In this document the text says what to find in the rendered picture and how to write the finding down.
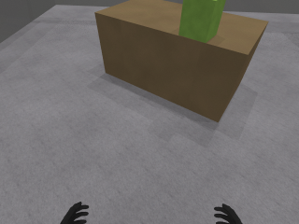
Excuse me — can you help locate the pedestal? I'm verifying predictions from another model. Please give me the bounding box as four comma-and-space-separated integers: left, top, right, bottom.
94, 0, 269, 122

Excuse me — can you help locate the carton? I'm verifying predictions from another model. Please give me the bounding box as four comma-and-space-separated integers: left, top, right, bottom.
178, 0, 226, 43

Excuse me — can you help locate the left robot hand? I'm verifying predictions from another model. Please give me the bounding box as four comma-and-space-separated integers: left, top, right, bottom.
60, 202, 89, 224

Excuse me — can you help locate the right robot hand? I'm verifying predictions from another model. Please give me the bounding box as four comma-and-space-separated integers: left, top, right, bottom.
214, 203, 242, 224

